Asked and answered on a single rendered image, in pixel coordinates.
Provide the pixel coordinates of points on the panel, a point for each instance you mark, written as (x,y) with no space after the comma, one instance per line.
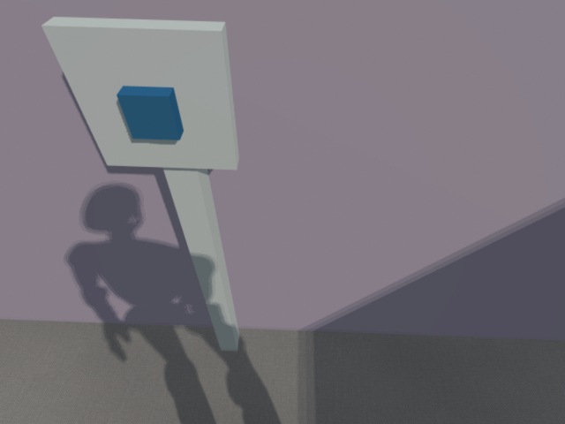
(98,57)

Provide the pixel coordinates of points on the button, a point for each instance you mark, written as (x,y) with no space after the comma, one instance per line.
(151,112)

